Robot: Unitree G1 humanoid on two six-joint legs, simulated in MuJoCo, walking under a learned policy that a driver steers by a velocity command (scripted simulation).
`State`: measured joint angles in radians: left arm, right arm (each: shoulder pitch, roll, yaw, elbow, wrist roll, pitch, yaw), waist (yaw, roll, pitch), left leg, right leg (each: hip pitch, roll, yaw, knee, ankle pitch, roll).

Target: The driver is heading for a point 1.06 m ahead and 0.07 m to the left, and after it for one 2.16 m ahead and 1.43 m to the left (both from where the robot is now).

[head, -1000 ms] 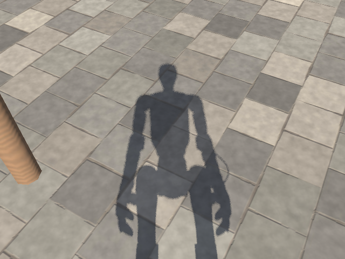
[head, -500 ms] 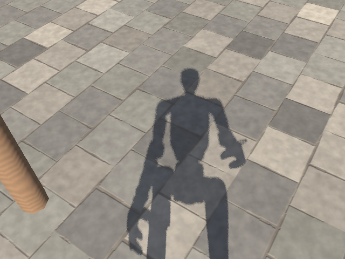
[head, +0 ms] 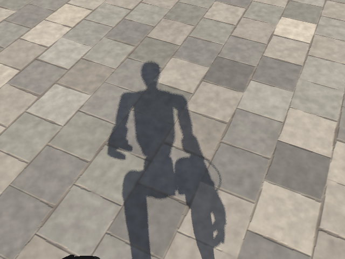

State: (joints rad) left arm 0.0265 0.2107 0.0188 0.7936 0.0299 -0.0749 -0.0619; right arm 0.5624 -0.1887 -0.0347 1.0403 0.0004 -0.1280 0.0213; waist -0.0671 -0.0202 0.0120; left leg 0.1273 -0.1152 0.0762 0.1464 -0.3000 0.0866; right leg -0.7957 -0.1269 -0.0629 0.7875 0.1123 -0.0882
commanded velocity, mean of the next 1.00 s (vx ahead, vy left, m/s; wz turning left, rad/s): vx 1.00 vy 0.00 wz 0.05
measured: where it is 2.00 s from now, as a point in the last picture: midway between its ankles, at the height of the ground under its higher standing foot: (117, 49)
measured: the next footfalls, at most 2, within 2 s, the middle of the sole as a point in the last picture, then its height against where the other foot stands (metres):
right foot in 0.14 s outside the picture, level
left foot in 0.60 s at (146, 185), level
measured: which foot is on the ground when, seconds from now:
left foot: down 0.00-0.16, up 0.18-0.58, down 0.60-1.00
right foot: up 0.00-0.12, down 0.14-0.62, up 0.64-1.00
